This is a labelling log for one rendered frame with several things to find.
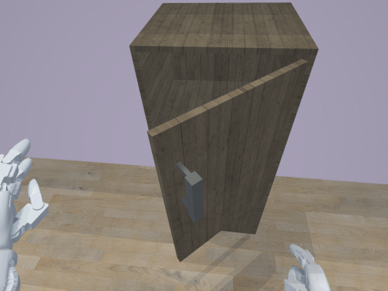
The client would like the handle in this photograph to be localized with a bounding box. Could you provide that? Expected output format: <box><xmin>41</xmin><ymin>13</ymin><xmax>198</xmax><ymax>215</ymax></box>
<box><xmin>176</xmin><ymin>162</ymin><xmax>203</xmax><ymax>223</ymax></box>

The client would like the cupboard door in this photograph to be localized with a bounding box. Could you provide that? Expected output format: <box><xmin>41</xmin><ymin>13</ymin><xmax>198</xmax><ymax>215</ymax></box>
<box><xmin>147</xmin><ymin>59</ymin><xmax>308</xmax><ymax>262</ymax></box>

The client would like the right robot hand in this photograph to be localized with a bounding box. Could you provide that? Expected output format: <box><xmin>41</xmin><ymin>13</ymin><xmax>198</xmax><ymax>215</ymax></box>
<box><xmin>284</xmin><ymin>244</ymin><xmax>331</xmax><ymax>291</ymax></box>

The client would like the robot left forearm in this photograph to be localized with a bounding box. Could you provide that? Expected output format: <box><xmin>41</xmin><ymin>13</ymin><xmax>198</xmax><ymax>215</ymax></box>
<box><xmin>0</xmin><ymin>249</ymin><xmax>21</xmax><ymax>291</ymax></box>

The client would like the left robot hand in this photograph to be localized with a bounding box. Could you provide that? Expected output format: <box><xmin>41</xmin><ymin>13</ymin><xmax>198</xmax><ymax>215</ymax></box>
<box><xmin>0</xmin><ymin>139</ymin><xmax>49</xmax><ymax>250</ymax></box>

